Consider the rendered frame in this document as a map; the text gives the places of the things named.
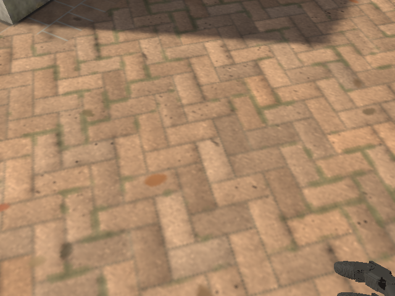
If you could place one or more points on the robot right hand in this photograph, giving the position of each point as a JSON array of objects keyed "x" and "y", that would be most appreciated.
[{"x": 374, "y": 275}]

